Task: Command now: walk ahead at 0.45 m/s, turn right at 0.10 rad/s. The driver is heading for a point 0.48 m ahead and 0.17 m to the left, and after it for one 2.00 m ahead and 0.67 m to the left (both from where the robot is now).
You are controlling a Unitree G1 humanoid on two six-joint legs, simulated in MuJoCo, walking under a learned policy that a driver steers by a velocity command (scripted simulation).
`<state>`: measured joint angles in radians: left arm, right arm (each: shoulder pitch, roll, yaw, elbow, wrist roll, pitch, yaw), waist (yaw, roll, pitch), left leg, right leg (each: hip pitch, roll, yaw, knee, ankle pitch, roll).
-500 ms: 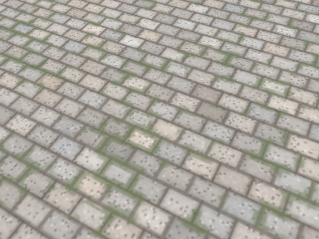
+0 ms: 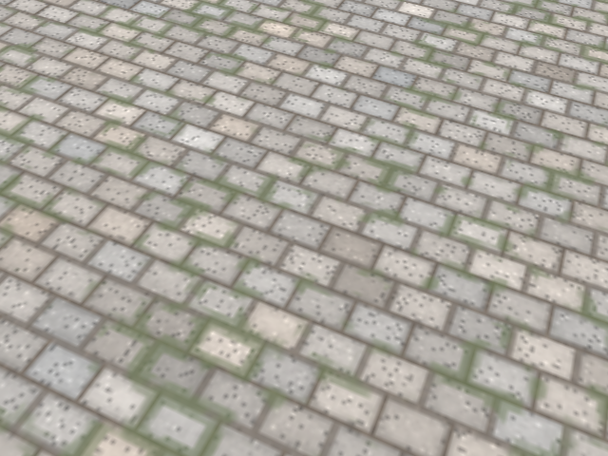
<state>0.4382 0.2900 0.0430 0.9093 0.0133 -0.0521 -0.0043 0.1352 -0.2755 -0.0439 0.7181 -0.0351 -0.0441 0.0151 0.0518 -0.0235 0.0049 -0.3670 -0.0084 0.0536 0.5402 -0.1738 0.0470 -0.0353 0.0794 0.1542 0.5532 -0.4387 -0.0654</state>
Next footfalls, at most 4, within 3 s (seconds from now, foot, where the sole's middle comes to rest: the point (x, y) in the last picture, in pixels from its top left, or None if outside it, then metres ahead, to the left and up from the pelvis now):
0.48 right None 0.43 -0.07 -0.77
0.98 left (262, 398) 0.63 0.13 -0.77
1.52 right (340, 386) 0.67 -0.04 -0.77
1.96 left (203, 349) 0.74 0.29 -0.77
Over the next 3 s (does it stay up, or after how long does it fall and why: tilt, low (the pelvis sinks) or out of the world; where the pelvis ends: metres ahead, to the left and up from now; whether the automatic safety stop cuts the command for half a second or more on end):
stays up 1.14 0.50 0.00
